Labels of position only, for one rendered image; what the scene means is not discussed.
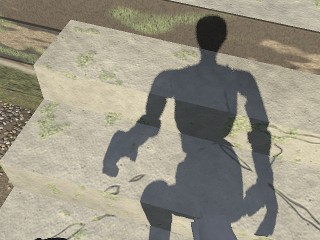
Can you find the robot right thigh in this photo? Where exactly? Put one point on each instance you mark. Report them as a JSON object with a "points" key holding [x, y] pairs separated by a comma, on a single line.
{"points": [[212, 226]]}

